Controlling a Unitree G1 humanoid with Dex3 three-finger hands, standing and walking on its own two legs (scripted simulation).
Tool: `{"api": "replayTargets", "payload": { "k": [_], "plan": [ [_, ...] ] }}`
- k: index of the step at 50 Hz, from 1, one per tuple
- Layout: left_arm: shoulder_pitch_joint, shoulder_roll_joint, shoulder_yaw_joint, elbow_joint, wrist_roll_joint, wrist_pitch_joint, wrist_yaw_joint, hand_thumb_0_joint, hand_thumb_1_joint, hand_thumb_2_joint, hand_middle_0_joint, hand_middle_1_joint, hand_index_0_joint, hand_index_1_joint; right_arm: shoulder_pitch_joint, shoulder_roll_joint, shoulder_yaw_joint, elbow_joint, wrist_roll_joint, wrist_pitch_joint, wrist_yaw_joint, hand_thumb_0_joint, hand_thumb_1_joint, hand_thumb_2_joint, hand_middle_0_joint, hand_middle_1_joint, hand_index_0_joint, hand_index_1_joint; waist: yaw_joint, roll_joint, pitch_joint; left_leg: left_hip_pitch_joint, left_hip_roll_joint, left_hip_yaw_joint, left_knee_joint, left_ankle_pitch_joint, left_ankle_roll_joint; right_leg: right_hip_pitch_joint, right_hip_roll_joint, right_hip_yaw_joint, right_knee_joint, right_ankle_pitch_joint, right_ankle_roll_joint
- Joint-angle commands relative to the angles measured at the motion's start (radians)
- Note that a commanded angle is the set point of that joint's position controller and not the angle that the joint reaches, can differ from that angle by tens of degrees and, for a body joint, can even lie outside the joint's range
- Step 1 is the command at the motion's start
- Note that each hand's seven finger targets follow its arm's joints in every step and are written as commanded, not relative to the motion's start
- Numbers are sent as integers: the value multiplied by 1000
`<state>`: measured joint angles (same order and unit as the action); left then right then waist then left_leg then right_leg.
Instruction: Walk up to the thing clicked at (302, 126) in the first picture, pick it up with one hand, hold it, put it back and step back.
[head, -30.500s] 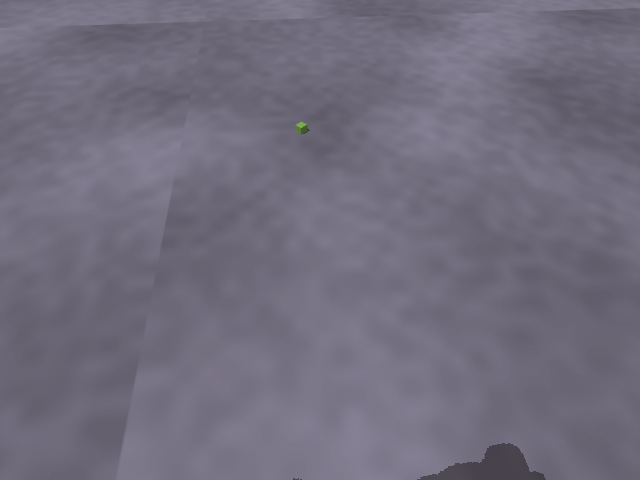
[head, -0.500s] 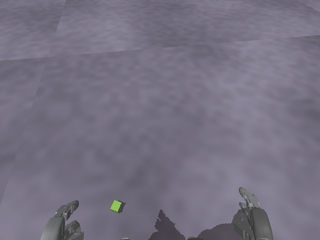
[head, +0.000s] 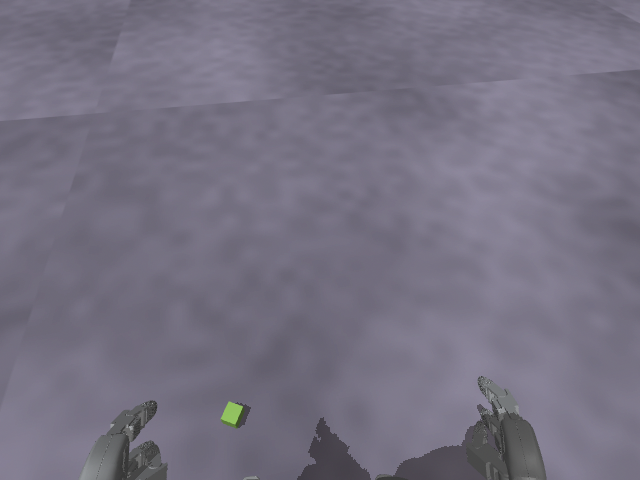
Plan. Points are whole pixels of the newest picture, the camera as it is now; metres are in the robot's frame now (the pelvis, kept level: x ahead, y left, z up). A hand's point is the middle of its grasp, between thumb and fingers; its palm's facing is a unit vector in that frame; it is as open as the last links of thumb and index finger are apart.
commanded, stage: home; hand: left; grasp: from above
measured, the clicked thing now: (233, 414) +0.41 +0.21 -0.69
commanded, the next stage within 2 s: stand in 0.22 s
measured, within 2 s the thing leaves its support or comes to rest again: neither
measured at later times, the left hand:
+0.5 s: hand out of the picture +0.13 +0.22 -0.09, palm faces +0.02 -0.95 -0.33, open 7.4 cm
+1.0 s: hand out of the picture +0.02 +0.24 -0.10, palm faces +0.03 -0.95 -0.32, open 7.4 cm
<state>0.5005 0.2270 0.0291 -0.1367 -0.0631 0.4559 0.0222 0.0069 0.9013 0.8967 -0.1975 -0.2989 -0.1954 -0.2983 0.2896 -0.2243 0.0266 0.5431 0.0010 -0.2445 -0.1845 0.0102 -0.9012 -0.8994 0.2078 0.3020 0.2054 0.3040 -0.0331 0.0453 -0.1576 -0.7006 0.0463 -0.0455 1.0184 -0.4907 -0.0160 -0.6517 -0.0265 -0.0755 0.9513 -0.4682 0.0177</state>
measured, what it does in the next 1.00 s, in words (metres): rises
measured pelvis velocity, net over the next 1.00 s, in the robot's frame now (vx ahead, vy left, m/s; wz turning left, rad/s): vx -0.01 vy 0.01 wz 0.00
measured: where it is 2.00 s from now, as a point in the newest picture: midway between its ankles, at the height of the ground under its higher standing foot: outside the picture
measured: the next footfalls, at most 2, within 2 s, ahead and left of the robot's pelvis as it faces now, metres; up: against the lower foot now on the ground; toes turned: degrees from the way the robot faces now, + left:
none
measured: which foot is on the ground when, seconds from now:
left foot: down 0.00-1.00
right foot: down 0.00-1.00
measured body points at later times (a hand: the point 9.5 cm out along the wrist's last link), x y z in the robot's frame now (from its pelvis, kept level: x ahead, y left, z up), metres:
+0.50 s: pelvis -0.02 +0.00 +0.02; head +0.00 +0.01 +0.47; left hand +0.13 +0.27 -0.07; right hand +0.12 -0.26 -0.09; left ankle +0.01 +0.12 -0.68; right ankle +0.00 -0.13 -0.68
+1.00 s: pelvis -0.01 +0.01 +0.06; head -0.02 +0.01 +0.51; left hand +0.02 +0.29 -0.08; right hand +0.05 -0.27 -0.08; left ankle +0.01 +0.12 -0.68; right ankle +0.00 -0.13 -0.68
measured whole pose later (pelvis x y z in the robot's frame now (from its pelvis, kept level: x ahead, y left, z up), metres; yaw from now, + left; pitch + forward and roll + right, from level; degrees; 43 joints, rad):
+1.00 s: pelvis -0.01 +0.01 +0.06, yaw +0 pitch -5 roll +0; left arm 0.22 0.28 0.03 1.09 0.03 0.01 0.03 0.00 0.90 0.90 -0.20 -0.30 -0.20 -0.30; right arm 0.17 -0.29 -0.03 1.07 -0.04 0.00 -0.01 0.00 -0.91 -0.90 0.21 0.30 0.20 0.30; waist 0.02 0.01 0.07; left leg -0.15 0.00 0.01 0.44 -0.21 0.00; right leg -0.14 -0.06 -0.04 0.43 -0.21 0.04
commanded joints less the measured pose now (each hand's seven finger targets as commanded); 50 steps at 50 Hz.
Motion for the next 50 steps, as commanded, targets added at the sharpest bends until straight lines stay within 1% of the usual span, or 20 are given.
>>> {"api": "replayTargets", "payload": {
  "k": [1,2,7,15,16,17,18,20,21,23,24,26,27,28,33,35,40,45,47,50],
  "plan": [
    [-12,116,69,-195,13,-48,6,0,899,899,-199,-297,-199,-296,-60,-117,-53,-157,5,-57,-16,0,-899,-900,200,300,200,300,-4,2,-86,100,-44,16,-157,232,28,57,38,6,-159,211,-12],
    [-16,109,61,-191,14,-49,6,0,899,899,-199,-297,-199,-296,-62,-121,-54,-162,5,-57,-16,0,-899,-900,200,300,200,300,-13,-2,-87,102,-43,14,-160,229,28,56,39,4,-157,208,-12],
    [-8,111,68,-185,14,-46,8,0,899,899,-199,-297,-199,-296,-69,-118,-53,-163,4,-55,-15,0,-899,-900,200,300,200,300,-4,-6,-74,89,-41,9,-169,194,28,55,40,-2,-161,173,-13],
    [-19,113,60,-200,14,-44,9,0,899,899,-199,-297,-199,-296,-66,-122,-52,-162,5,-53,-13,0,-899,-900,200,300,200,300,-3,26,-77,98,-35,-3,-182,206,23,50,44,-5,-145,178,-19],
    [-318,183,61,151,126,-259,45,0,900,899,-199,-299,-200,-299,-125,-231,-89,87,-116,60,47,0,-900,-900,200,300,200,300,63,-50,162,127,16,-44,-272,354,66,198,-28,72,-174,156,-61],
    [-199,197,80,330,128,-328,37,0,899,900,-200,-300,-200,-300,-147,-246,-109,88,-117,106,81,0,-900,-900,200,300,200,300,76,-97,92,187,8,-20,-263,349,81,224,-38,127,-222,155,-84],
    [-200,222,79,380,132,-360,29,0,899,900,-200,-300,-200,-300,-120,-261,-117,69,-119,129,97,0,-900,-900,200,300,200,300,48,-94,101,180,-1,-33,-266,279,80,193,-37,149,-240,102,-103],
    [-247,228,62,463,140,-400,18,0,899,900,-200,-300,-200,-300,-131,-238,-111,109,-88,143,136,0,-900,-900,200,300,200,300,54,-50,46,245,-17,-31,-297,231,79,271,-61,159,-238,153,-88],
    [-257,222,63,504,131,-404,12,0,899,900,-200,-300,-200,-300,-130,-225,-106,129,-72,147,153,0,-900,-900,200,300,200,300,61,-84,59,260,-24,-17,-312,188,80,265,-70,157,-275,113,-78],
    [-281,222,64,590,119,-417,10,0,899,900,-200,-300,-200,-300,-146,-219,-115,153,-53,155,168,0,-900,-900,200,300,200,300,64,-94,46,303,-19,-20,-324,222,73,279,-71,147,-304,141,-66],
    [-294,223,60,641,120,-425,12,0,899,900,-200,-300,-200,-300,-146,-213,-117,185,-54,163,173,0,-900,-900,200,300,200,300,63,-101,77,305,-21,-17,-349,169,71,265,-78,157,-353,71,-64],
    [-313,210,60,715,115,-443,12,0,899,900,-200,-300,-200,-300,-141,-220,-117,221,-59,171,174,0,-900,-900,200,300,200,300,57,-30,61,359,9,-48,-400,233,76,302,-64,121,-330,169,-49],
    [-312,205,58,752,114,-447,12,0,899,900,-200,-300,-200,-300,-151,-227,-118,235,-61,175,174,0,-900,-900,200,300,200,300,60,4,89,349,18,-63,-446,187,72,303,-54,106,-338,155,-40],
    [-309,200,57,790,112,-454,12,0,899,900,-200,-300,-200,-300,-168,-229,-119,247,-61,178,173,0,-900,-900,200,300,200,300,66,28,82,367,30,-79,-465,213,75,332,-54,97,-349,190,-35],
    [-310,212,54,940,106,-471,11,0,899,900,-200,-300,-200,-300,-150,-235,-112,324,-49,201,163,0,-900,-900,200,300,200,300,55,-5,150,396,34,-77,-569,216,60,415,-62,104,-454,243,-34],
    [-308,223,54,987,103,-474,13,0,899,900,-200,-300,-200,-300,-143,-238,-111,352,-46,205,158,0,-900,-900,200,300,200,300,50,-15,136,447,36,-69,-587,284,56,444,-71,111,-486,294,-34],
    [-312,230,47,1084,100,-474,16,0,899,900,-200,-300,-200,-300,-140,-253,-110,412,-38,217,155,0,-900,-900,200,300,200,300,46,-10,185,472,42,-71,-667,217,49,477,-73,109,-559,263,-25],
    [-316,238,39,1148,101,-477,17,0,899,900,-200,-300,-200,-300,-143,-250,-105,456,-32,223,156,0,-900,-900,200,300,200,300,44,-58,193,528,39,-53,-677,272,41,487,-85,118,-611,262,-21],
    [-323,241,38,1160,99,-475,19,0,899,900,-200,-300,-200,-300,-150,-257,-104,465,-31,224,155,0,-900,-900,200,300,200,300,44,-36,201,520,44,-62,-706,268,41,500,-84,113,-618,280,-19],
    [-327,242,35,1182,98,-470,16,0,899,900,-200,-300,-200,-300,-154,-264,-101,481,-31,228,156,0,-900,-900,200,300,200,300,47,-29,233,485,47,-70,-741,197,38,508,-77,106,-622,242,-15]
  ]
}}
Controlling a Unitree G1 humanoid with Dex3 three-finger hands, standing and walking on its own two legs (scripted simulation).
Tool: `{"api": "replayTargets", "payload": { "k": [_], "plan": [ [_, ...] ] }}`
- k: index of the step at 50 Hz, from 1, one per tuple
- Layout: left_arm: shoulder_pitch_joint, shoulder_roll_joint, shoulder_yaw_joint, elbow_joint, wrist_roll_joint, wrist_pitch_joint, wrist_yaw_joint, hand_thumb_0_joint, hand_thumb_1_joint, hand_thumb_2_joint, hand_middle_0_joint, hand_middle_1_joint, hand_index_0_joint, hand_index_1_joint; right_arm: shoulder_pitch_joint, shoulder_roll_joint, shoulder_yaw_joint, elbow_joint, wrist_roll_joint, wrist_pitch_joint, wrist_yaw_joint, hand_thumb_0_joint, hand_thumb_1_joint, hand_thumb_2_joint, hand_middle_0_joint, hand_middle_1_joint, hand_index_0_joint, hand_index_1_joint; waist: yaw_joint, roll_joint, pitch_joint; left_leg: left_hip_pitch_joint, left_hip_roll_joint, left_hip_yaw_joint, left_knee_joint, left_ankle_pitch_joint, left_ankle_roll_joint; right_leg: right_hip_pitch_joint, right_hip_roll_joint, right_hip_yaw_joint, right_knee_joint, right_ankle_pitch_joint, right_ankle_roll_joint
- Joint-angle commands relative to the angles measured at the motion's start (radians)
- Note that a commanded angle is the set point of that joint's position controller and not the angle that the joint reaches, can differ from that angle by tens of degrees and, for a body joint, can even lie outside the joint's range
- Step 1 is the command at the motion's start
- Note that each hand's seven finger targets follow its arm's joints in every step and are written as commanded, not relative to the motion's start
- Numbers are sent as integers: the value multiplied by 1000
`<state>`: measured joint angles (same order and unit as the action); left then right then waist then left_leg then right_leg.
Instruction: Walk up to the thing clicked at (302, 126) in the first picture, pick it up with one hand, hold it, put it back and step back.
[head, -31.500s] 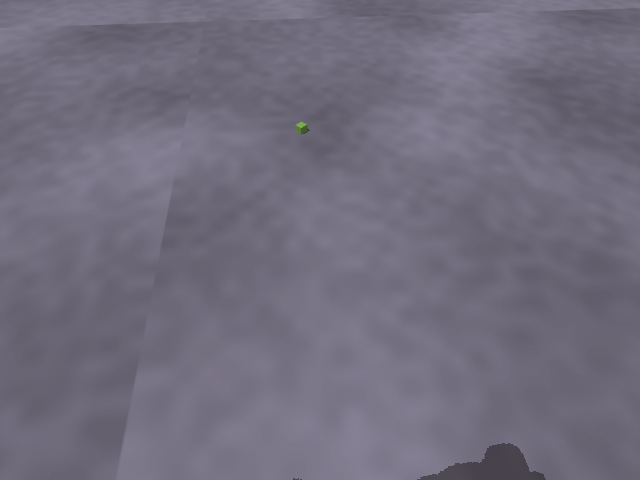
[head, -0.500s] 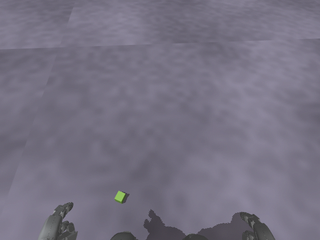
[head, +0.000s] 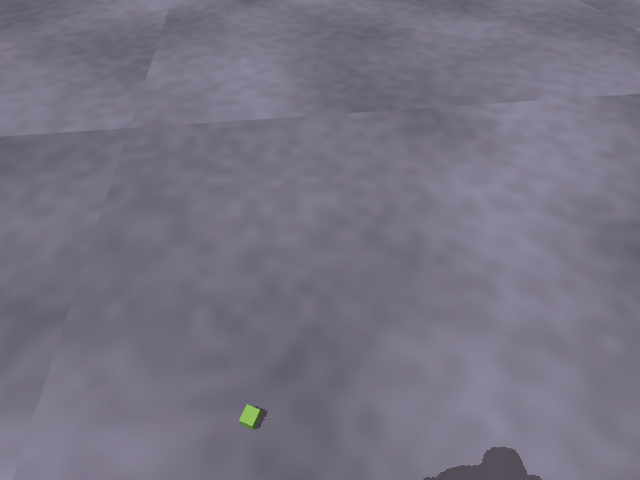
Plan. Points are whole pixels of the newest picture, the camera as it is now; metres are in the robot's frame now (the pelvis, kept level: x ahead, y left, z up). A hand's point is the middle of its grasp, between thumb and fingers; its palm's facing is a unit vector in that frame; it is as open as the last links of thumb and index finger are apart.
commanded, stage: stand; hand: left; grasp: from above
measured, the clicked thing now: (250, 417) +0.43 +0.20 -0.76
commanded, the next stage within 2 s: step back in 1.84 s
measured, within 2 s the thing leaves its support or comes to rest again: neither
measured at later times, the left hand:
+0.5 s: hand out of the picture +0.06 +0.23 -0.16, palm faces +0.01 -0.94 -0.33, open 7.4 cm
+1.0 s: hand out of the picture +0.09 +0.23 -0.15, palm faces -0.01 -0.94 -0.33, open 7.4 cm
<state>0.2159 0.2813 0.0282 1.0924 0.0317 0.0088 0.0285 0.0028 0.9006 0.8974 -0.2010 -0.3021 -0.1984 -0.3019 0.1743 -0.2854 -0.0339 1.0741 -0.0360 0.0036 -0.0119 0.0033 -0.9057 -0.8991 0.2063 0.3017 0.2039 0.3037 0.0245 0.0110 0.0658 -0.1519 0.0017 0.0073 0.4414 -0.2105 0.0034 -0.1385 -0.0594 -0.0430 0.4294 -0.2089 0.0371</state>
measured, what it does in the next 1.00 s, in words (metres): stands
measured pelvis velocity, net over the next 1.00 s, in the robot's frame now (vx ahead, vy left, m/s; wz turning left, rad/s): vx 0.02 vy -0.01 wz -0.02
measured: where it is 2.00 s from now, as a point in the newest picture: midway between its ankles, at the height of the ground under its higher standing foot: outside the picture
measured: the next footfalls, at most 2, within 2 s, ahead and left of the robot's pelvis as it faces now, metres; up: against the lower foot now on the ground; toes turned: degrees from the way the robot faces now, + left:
none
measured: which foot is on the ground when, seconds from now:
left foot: down 0.00-1.00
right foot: down 0.00-1.00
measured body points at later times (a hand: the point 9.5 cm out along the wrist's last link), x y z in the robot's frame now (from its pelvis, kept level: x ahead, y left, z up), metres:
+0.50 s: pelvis +0.01 -0.01 +0.01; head +0.01 -0.01 +0.45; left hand +0.06 +0.28 -0.13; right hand +0.07 -0.30 -0.14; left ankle +0.02 +0.12 -0.74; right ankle +0.02 -0.14 -0.74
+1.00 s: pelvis +0.02 -0.01 +0.01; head +0.02 -0.01 +0.46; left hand +0.09 +0.28 -0.13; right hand +0.08 -0.30 -0.13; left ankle +0.02 +0.12 -0.74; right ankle +0.02 -0.14 -0.74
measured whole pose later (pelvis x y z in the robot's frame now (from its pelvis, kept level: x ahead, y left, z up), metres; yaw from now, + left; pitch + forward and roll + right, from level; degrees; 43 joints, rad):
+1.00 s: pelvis +0.02 -0.01 +0.01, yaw -1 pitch -3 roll +0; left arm 0.11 0.31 0.03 1.16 0.01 0.00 0.01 0.00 0.90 0.90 -0.20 -0.30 -0.20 -0.30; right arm 0.11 -0.32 -0.01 1.15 -0.03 -0.01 0.00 0.00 -0.91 -0.90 0.21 0.30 0.20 0.30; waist 0.01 0.01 0.07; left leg -0.10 0.02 0.02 0.33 -0.18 -0.01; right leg -0.10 -0.04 -0.03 0.33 -0.17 0.02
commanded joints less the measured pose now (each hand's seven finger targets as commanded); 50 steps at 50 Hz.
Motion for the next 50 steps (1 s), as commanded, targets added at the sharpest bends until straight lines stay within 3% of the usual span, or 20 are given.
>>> {"api": "replayTargets", "payload": {
  "k": [1,10,15,21,23,28,31,32,36,50],
  "plan": [
    [-39,187,36,-40,5,-25,10,0,899,900,-200,-300,-200,-300,-45,-206,-41,-48,6,-22,-16,0,-900,-900,200,300,200,300,-7,8,-9,-48,92,-119,-158,-61,21,8,-52,77,-105,-3,-37],
    [-57,201,33,-10,1,-30,7,0,899,900,-200,-300,-200,-300,-69,-203,-34,-22,10,-21,-10,0,-900,-900,200,300,200,300,-11,-19,-9,-14,96,-106,-155,-47,19,-18,-59,89,-148,-32,-37],
    [-80,207,33,-4,-6,-36,6,0,899,900,-200,-300,-200,-300,-76,-209,-30,-10,11,-25,-8,0,-900,-900,200,300,200,300,-13,-11,-42,22,104,-93,-142,52,19,11,-72,101,-156,42,-40],
    [-104,216,36,6,-8,-36,4,0,899,900,-200,-300,-200,-300,-75,-211,-21,0,13,-23,-8,0,-900,-900,200,300,200,300,-18,-15,-41,19,107,-87,-152,58,18,25,-69,100,-166,66,-37],
    [-104,219,36,8,-7,-34,2,0,899,900,-200,-300,-200,-300,-75,-216,-20,5,13,-22,-8,0,-900,-900,200,300,200,300,-15,-14,-27,9,104,-88,-163,32,14,18,-64,98,-170,27,-36],
    [-125,227,40,8,-9,-35,1,0,899,900,-200,-300,-200,-300,-79,-220,-17,8,14,-25,-10,0,-900,-900,200,300,200,300,-21,-4,-62,27,115,-83,-161,92,17,47,-73,102,-157,117,-42],
    [-121,219,36,13,-10,-33,-2,0,899,900,-200,-300,-200,-300,-85,-227,-14,13,15,-27,-11,0,-900,-900,200,300,200,300,-16,1,-46,21,115,-85,-174,79,13,42,-67,96,-160,101,-38],
    [-120,224,37,10,-9,-35,-2,0,899,900,-200,-300,-200,-300,-89,-227,-16,10,14,-29,-10,0,-900,-900,200,300,200,300,-15,-7,-66,48,119,-83,-166,125,13,41,-70,95,-154,122,-40],
    [-125,221,35,13,-10,-32,-5,0,899,900,-200,-300,-200,-300,-93,-231,-14,15,15,-27,-11,0,-900,-900,200,300,200,300,-17,-6,-53,33,120,-81,-175,79,13,32,-66,97,-164,97,-38],
    [-139,228,33,8,-14,-34,-7,0,899,900,-200,-300,-200,-300,-104,-235,-15,18,16,-31,-8,0,-900,-900,200,300,200,300,-22,-4,-78,55,127,-75,-172,139,14,48,-73,99,-155,158,-43]
  ]
}}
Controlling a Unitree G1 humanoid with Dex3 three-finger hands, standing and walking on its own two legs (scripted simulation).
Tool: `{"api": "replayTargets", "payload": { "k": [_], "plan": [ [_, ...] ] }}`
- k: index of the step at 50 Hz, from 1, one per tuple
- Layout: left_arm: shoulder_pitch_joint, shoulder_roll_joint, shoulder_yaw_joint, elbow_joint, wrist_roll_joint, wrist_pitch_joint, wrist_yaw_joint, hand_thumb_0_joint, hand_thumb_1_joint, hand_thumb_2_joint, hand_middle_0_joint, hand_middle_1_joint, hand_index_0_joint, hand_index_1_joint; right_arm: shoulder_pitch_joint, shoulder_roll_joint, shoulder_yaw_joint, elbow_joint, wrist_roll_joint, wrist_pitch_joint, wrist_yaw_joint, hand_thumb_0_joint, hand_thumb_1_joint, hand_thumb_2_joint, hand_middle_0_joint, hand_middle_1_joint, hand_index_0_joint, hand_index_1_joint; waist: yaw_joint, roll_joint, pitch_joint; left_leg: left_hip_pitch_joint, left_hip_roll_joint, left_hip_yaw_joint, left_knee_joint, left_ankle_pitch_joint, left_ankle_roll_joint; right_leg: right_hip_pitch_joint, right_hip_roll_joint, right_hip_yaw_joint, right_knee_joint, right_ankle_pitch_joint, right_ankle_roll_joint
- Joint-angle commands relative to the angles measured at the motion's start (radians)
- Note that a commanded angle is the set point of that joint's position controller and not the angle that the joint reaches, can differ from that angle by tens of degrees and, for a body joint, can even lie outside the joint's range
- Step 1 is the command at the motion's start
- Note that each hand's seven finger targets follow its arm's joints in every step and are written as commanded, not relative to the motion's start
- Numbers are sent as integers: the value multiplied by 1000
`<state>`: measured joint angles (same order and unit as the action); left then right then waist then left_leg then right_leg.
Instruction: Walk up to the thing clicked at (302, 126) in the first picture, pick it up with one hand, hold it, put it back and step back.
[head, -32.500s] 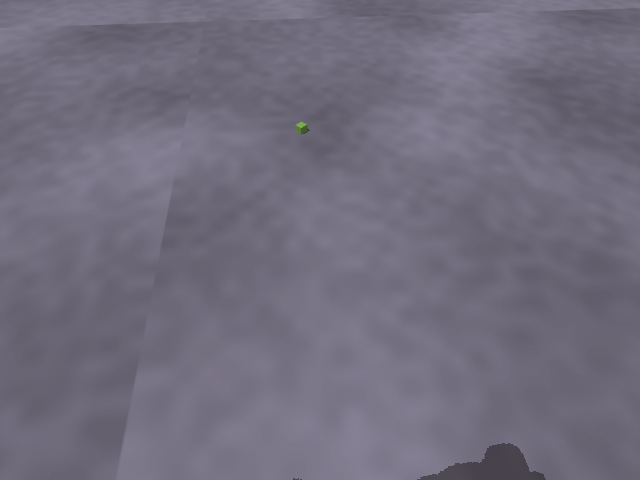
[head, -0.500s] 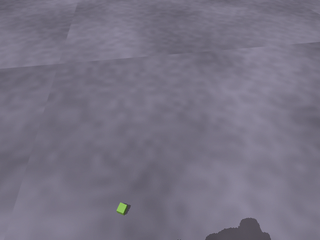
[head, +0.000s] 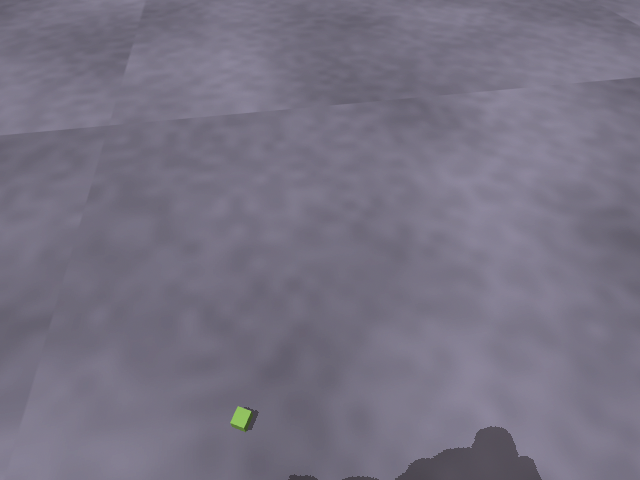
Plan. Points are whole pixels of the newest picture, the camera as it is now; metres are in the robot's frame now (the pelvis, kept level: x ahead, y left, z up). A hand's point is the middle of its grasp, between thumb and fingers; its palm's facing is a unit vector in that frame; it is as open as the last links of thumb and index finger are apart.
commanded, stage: stand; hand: left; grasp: from above
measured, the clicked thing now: (241, 419) +0.41 +0.22 -0.76
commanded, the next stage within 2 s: step back in 0.84 s
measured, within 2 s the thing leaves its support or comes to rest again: neither
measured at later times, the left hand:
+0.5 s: hand out of the picture +0.08 +0.24 -0.16, palm faces +0.00 -0.94 -0.33, open 7.4 cm
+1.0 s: hand out of the picture +0.08 +0.26 -0.16, palm faces +0.00 -0.93 -0.37, open 7.4 cm
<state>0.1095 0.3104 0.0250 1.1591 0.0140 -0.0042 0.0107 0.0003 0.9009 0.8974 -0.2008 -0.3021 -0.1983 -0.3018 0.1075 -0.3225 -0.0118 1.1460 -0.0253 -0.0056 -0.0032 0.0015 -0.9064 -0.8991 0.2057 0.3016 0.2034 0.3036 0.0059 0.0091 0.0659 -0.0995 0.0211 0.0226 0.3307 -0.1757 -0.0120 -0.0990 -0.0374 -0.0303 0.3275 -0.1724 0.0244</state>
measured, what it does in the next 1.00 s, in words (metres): stands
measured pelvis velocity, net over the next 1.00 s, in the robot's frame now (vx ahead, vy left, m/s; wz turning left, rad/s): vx -0.02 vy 0.00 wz -0.01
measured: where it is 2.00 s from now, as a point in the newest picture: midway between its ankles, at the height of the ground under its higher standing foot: outside the picture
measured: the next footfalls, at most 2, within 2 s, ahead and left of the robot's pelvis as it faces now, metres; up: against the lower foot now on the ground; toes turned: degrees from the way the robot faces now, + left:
right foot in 1.58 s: -0.13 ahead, -0.12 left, +0.00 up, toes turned -3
left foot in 1.92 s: -0.20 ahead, +0.12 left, +0.00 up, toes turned -4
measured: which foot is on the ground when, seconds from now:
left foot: down 0.00-1.00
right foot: down 0.00-1.00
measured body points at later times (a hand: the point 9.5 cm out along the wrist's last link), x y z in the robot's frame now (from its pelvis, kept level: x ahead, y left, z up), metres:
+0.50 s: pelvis +0.00 +0.00 +0.00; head +0.01 -0.01 +0.45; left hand +0.08 +0.29 -0.13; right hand +0.08 -0.30 -0.14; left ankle +0.01 +0.13 -0.75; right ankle +0.01 -0.13 -0.75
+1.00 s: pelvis -0.02 +0.00 -0.01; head +0.03 -0.01 +0.44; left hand +0.08 +0.31 -0.14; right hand +0.07 -0.32 -0.14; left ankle +0.01 +0.13 -0.75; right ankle +0.01 -0.13 -0.75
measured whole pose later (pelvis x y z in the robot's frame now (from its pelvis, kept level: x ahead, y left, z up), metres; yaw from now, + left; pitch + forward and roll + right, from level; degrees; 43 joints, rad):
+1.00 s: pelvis -0.02 +0.00 -0.01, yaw -1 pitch -2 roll +0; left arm 0.08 0.37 0.05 1.04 -0.01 0.01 0.01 0.00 0.90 0.90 -0.20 -0.30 -0.20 -0.30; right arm 0.07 -0.37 -0.04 1.07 0.00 0.03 0.02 0.00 -0.91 -0.90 0.21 0.30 0.20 0.30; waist 0.00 0.00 0.13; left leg -0.23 0.04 0.02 0.49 -0.23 -0.01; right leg -0.22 -0.02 -0.02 0.47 -0.22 0.01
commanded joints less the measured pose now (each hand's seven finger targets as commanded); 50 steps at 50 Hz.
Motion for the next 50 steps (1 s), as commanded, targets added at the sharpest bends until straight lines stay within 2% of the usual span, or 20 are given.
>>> {"api": "replayTargets", "payload": {
  "k": [1,4,5,10,13,18,23,25,28,32,37,41,42,43,45,47,50],
  "plan": [
    [-34,203,35,-59,2,-22,10,0,899,900,-200,-300,-200,-300,-38,-195,-35,-56,6,-22,-15,0,-900,-900,200,300,200,300,-4,-3,-78,6,108,-89,-63,123,27,10,-95,83,-49,120,-30],
    [-35,207,35,-64,2,-24,8,0,899,900,-200,-300,-200,-300,-39,-201,-36,-54,6,-23,-15,0,-900,-900,200,300,200,300,-3,-13,-78,15,110,-88,-58,122,26,-3,-94,86,-58,115,-28],
    [-35,204,34,-62,3,-21,8,0,899,900,-200,-300,-200,-300,-42,-203,-35,-53,6,-22,-16,0,-900,-900,200,300,200,300,-4,-3,-66,-2,107,-88,-64,85,25,-3,-92,88,-64,95,-27],
    [-40,214,35,-69,3,-24,8,0,899,900,-200,-300,-200,-300,-46,-207,-36,-57,6,-23,-14,0,-900,-900,200,300,200,300,-4,-9,-95,18,112,-85,-58,136,27,12,-100,89,-48,146,-31],
    [-41,212,33,-68,3,-23,8,0,899,900,-200,-300,-200,-300,-44,-208,-36,-55,6,-20,-13,0,-900,-900,200,300,200,300,-7,-13,-74,6,110,-86,-63,92,27,-6,-95,88,-63,103,-27],
    [-43,217,31,-72,3,-24,7,0,900,900,-200,-300,-200,-300,-49,-206,-36,-55,6,-20,-10,0,-900,-900,200,300,200,300,-5,-13,-73,1,111,-90,-70,88,23,-8,-94,85,-60,84,-30],
    [-42,220,31,-79,2,-25,6,0,900,900,-200,-300,-200,-300,-47,-217,-37,-57,6,-22,-11,0,-900,-900,200,300,200,300,-5,-4,-91,-7,114,-84,-65,113,28,22,-103,93,-52,142,-33],
    [-42,219,30,-76,0,-26,6,0,900,900,-200,-300,-200,-300,-47,-211,-35,-55,7,-23,-9,0,-900,-900,200,300,200,300,-4,-13,-85,7,114,-86,-67,113,24,8,-99,89,-54,122,-32],
    [-37,223,29,-80,1,-29,6,0,900,900,-200,-300,-200,-300,-46,-215,-36,-59,8,-22,-8,0,-900,-900,200,300,200,300,-5,-11,-97,21,115,-83,-57,135,28,11,-102,89,-54,154,-32],
    [-46,223,28,-80,-2,-26,6,0,900,900,-200,-300,-200,-300,-40,-212,-33,-56,8,-21,-8,0,-900,-900,200,300,200,300,-8,-6,-71,3,113,-86,-73,104,21,-1,-97,87,-54,115,-33],
    [-37,227,28,-83,-1,-27,4,0,900,900,-200,-300,-200,-300,-44,-218,-38,-60,7,-22,-8,0,-900,-900,200,300,200,300,-6,-8,-87,23,116,-84,-64,107,23,-8,-98,93,-61,113,-35],
    [-33,224,26,-83,-1,-27,3,0,900,900,-200,-300,-200,-300,-44,-221,-38,-58,8,-20,-7,0,-900,-900,200,300,200,300,-5,-8,-75,4,112,-81,-68,71,23,-6,-97,97,-65,100,-37],
    [-40,314,68,-108,-18,-17,7,0,900,900,-200,-300,-200,-300,-71,-280,-59,-79,19,-2,-2,0,-900,-900,200,300,200,300,-6,-33,24,-63,99,-95,32,214,43,-93,-85,114,17,276,-45],
    [-31,311,70,-120,-24,-13,10,0,900,900,-200,-300,-200,-300,-52,-262,-58,-92,27,4,-1,0,-900,-900,200,300,200,300,-12,-27,-4,-65,95,-83,60,245,45,-79,-87,106,44,310,-56],
    [-23,294,73,-156,-24,-11,12,0,900,900,-200,-300,-200,-300,-27,-264,-63,-111,32,10,2,0,-900,-900,200,300,200,300,-18,-13,-111,-45,102,-79,102,298,63,-39,-86,100,99,334,-74],
    [-31,288,72,-186,-19,-3,11,0,900,900,-200,-300,-200,-300,-33,-264,-73,-136,33,18,3,0,-900,-900,200,300,200,300,-19,-29,-168,-31,92,-67,164,284,79,-58,-91,116,127,309,-94],
    [-56,308,77,-227,-11,8,11,0,900,900,-200,-300,-200,-300,-20,-256,-76,-166,31,32,4,0,-900,-900,200,300,200,300,-21,-58,-163,-74,55,-45,260,181,82,-116,-138,168,138,281,-143]
  ]
}}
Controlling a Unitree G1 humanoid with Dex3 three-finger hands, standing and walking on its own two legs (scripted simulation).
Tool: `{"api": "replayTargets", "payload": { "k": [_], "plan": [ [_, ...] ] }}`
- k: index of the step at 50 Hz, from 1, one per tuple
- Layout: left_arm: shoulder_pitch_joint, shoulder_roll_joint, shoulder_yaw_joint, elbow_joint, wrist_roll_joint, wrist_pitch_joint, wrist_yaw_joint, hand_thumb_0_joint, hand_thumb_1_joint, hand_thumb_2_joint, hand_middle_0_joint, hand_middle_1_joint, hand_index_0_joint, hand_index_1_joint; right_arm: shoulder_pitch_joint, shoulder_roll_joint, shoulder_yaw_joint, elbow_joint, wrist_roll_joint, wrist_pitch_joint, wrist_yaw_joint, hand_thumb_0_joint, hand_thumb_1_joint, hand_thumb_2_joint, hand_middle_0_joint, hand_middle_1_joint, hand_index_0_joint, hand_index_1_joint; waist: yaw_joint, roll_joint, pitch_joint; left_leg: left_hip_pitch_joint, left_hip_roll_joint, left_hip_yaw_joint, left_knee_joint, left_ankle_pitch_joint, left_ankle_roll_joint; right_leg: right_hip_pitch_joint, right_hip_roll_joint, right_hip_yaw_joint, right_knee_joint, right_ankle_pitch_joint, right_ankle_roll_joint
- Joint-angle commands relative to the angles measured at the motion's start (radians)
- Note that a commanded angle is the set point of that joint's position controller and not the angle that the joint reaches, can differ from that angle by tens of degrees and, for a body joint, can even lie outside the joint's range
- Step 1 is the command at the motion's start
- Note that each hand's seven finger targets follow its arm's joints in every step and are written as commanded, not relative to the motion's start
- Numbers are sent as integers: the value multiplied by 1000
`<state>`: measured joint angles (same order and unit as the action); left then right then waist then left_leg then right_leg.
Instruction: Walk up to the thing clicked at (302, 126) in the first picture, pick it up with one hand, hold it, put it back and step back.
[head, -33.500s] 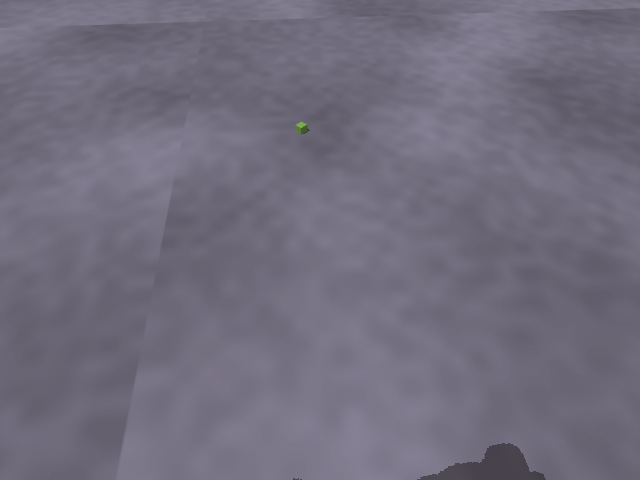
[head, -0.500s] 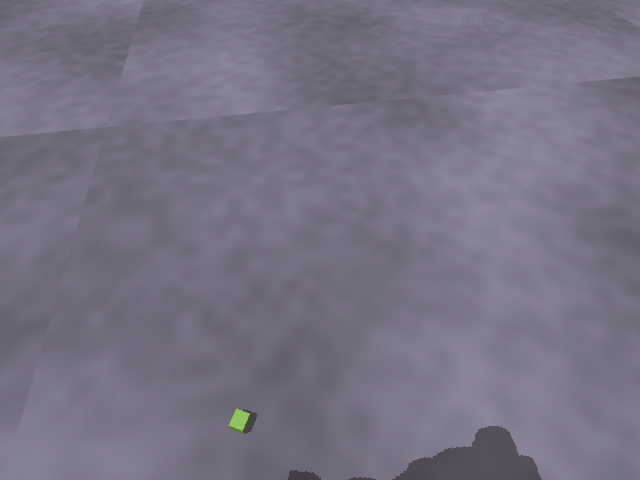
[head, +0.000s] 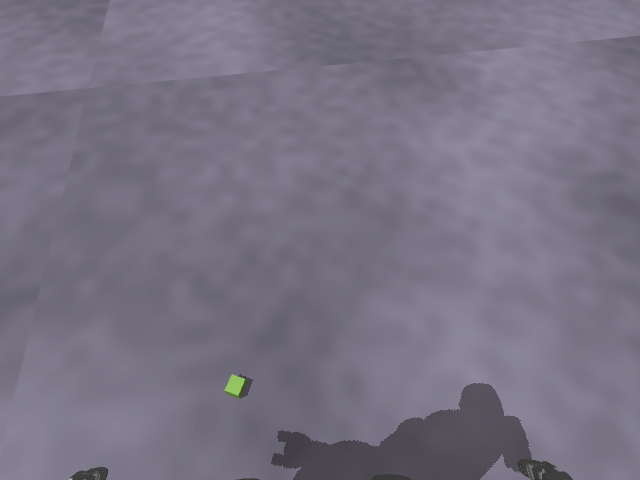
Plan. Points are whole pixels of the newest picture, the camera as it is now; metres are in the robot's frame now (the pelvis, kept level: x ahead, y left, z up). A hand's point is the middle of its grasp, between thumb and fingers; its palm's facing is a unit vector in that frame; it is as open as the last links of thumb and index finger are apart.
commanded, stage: step back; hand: left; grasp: from above
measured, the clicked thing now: (236, 386) +0.42 +0.23 -0.75
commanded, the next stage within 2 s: none
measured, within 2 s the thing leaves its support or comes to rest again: neither
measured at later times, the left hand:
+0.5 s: hand out of the picture +0.04 +0.29 -0.17, palm faces -0.11 -0.92 -0.37, open 7.4 cm
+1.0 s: hand out of the picture -0.10 +0.29 -0.16, palm faces -0.01 -0.93 -0.38, open 7.4 cm
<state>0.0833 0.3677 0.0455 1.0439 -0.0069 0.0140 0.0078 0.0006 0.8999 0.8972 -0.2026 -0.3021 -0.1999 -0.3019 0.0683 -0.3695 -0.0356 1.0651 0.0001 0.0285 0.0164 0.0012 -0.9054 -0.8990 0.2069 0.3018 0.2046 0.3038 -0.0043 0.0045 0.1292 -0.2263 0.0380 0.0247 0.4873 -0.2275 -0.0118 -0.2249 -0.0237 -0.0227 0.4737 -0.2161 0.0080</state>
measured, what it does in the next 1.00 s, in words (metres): walks backwards: right foot, then left foot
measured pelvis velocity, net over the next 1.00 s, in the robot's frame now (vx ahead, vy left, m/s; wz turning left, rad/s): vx -0.24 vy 0.02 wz -0.01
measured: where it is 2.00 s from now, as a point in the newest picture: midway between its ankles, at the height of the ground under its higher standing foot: outside the picture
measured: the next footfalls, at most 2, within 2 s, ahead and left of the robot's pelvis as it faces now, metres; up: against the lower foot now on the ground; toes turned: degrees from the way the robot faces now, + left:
right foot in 0.58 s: -0.11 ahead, -0.12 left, +0.00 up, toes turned -3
left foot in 0.92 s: -0.19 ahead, +0.13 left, +0.00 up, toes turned -3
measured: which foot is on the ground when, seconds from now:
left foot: down 0.00-0.62, up 0.64-0.90, down 0.92-1.00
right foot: down 0.00-0.18, up 0.20-0.56, down 0.58-0.94, up 0.96-1.00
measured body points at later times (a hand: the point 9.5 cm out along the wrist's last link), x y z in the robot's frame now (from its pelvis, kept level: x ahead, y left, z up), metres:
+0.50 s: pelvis -0.10 +0.03 -0.01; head -0.02 +0.04 +0.43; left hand +0.04 +0.33 -0.15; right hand -0.03 -0.29 -0.12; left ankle -0.03 +0.13 -0.74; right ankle -0.14 -0.12 -0.69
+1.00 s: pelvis -0.24 +0.02 -0.02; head -0.18 +0.04 +0.43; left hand -0.10 +0.33 -0.13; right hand -0.17 -0.30 -0.13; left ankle -0.23 +0.13 -0.74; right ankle -0.19 -0.11 -0.71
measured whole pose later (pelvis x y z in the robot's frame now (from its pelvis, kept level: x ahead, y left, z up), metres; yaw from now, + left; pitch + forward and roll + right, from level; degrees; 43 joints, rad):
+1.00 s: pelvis -0.24 +0.02 -0.02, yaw -1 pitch -3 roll +0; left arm 0.09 0.39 0.08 0.79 0.01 0.07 0.02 0.00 0.90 0.90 -0.20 -0.30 -0.20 -0.30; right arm 0.19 -0.38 -0.04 0.88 -0.04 0.03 0.01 0.00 -0.91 -0.90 0.21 0.30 0.20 0.30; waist 0.00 -0.04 0.19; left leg -0.28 -0.04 -0.03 0.68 -0.34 0.04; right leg -0.46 0.03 0.09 0.92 -0.48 -0.01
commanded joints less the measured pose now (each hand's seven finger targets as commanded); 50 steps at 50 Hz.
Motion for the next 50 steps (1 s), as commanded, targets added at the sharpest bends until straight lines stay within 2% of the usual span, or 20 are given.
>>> {"api": "replayTargets", "payload": {
  "k": [1,4,6,8,9,11,15,20,25,29,31,32,35,41,44,45,46,47,48,50],
  "plan": [
    [-30,263,60,-119,10,-5,13,0,900,900,-200,-300,-200,-300,15,-208,-56,-94,6,3,-14,0,-900,-900,200,300,200,300,-7,-65,-204,36,15,-51,143,157,80,-30,-170,181,-20,293,-150],
    [-80,305,72,-170,30,3,13,0,900,900,-200,-300,-200,-300,72,-191,-64,-112,1,17,-4,0,-900,-900,200,300,200,300,-18,-211,-182,30,-81,-20,351,-176,64,-141,-287,285,-90,238,-240],
    [-151,302,72,-208,37,5,13,0,900,900,-200,-300,-200,-300,161,-193,-72,-108,0,17,1,0,-900,-900,200,300,200,300,-59,-226,-183,67,-61,-51,357,-231,74,-208,-293,260,-44,199,-234],
    [-153,243,55,-226,30,15,16,0,900,900,-200,-300,-200,-300,189,-236,-83,-114,-10,1,-4,0,-900,-900,200,300,200,300,-72,-29,-155,6,74,-176,41,108,102,-179,-113,130,220,74,-116],
    [-124,183,46,-231,16,22,21,0,900,900,-200,-300,-200,-300,148,-312,-98,-134,-26,-11,-8,0,-900,-900,200,300,200,300,-50,199,-115,9,227,-410,-126,368,139,-264,89,67,413,-176,-48],
    [-50,199,52,-214,25,33,38,0,900,900,-200,-300,-200,-300,97,-372,-109,-174,-35,-23,-16,0,-900,-900,200,300,200,300,-29,190,-164,1,333,-517,-132,495,245,-270,149,230,649,-444,-41],
    [34,223,62,-194,16,31,32,0,900,900,-200,-300,-200,-300,20,-260,-84,-230,-32,-32,-42,0,-900,-900,200,300,200,300,24,122,-163,66,206,-289,-29,472,216,-310,121,232,783,-287,-23],
    [6,209,74,-259,25,22,21,0,900,900,-200,-300,-200,-300,124,-257,-91,-240,-27,-33,-54,0,-900,-900,200,300,200,300,-37,94,-201,229,250,-281,16,526,278,-327,91,194,639,-324,21],
    [75,187,81,-252,23,15,8,0,900,900,-200,-300,-200,-300,100,-281,-85,-265,-30,-22,-47,0,-900,-900,200,300,200,300,-26,165,-229,164,228,-237,31,396,240,-168,50,85,315,-272,9],
    [195,218,101,-200,44,3,4,0,900,900,-200,-300,-200,-300,62,-258,-71,-277,-10,-1,-35,0,-900,-900,200,300,200,300,32,98,-235,-139,154,-177,125,131,116,138,7,107,-23,-14,-58],
    [103,391,136,-261,47,5,1,0,900,900,-200,-300,-200,-300,2,-213,-73,-289,0,5,-48,0,-900,-900,200,300,200,300,70,-297,-116,-246,-133,-86,565,-399,11,-158,-377,613,-201,-56,-320],
    [38,355,132,-296,49,-3,4,0,900,900,-200,-300,-200,-300,36,-236,-80,-271,-6,11,-50,0,-900,-900,200,300,200,300,34,-222,-64,-234,-109,-193,699,-379,7,-213,-378,595,-201,-35,-319],
    [-64,260,106,-320,41,-4,16,0,900,900,-200,-300,-200,-300,141,-222,-63,-226,13,0,-48,0,-900,-900,200,300,200,300,-34,-164,-57,-247,-163,-181,746,-237,0,-144,-204,287,-79,194,-215],
    [35,241,99,-333,49,7,27,0,900,900,-200,-300,-200,-300,125,-209,-53,-262,-8,-11,-42,0,-900,-900,200,300,200,300,41,-196,-137,-209,-78,-92,342,-291,-1,97,-225,264,14,295,-210],
    [38,252,90,-341,29,25,18,0,900,900,-200,-300,-200,-300,202,-192,-62,-231,-19,-25,-37,0,-900,-900,200,300,200,300,7,-166,-195,-52,-80,-14,-35,-63,20,104,-177,219,148,343,-169],
    [54,233,79,-345,26,31,15,0,900,900,-200,-300,-200,-300,207,-210,-71,-234,-28,-32,-38,0,-900,-900,200,300,200,300,7,-119,-197,31,-37,-79,-93,64,35,7,-147,200,182,250,-122],
    [70,190,70,-356,21,34,11,0,900,900,-200,-300,-200,-300,192,-289,-94,-248,-46,-35,-37,0,-900,-900,200,300,200,300,16,74,-198,108,162,-360,-118,145,105,-182,-41,133,301,7,-61],
    [-17,211,84,-372,14,31,21,0,900,900,-200,-300,-200,-300,146,-396,-110,-271,-36,-28,-25,0,-900,-900,200,300,200,300,-34,254,-169,-10,334,-550,-152,295,267,-237,104,71,495,-401,-20],
    [-54,224,95,-363,30,30,31,0,900,900,-200,-300,-200,-300,139,-386,-113,-275,-41,-34,-29,0,-900,-900,200,300,200,300,-53,200,-145,-79,374,-620,-160,316,327,-221,105,197,667,-438,-19],
    [11,203,90,-327,7,33,28,0,900,900,-200,-300,-200,-300,64,-288,-79,-281,-42,-37,-42,0,-900,-900,200,300,200,300,17,66,-137,-15,238,-355,-77,433,245,-274,133,254,789,-339,-38]
  ]
}}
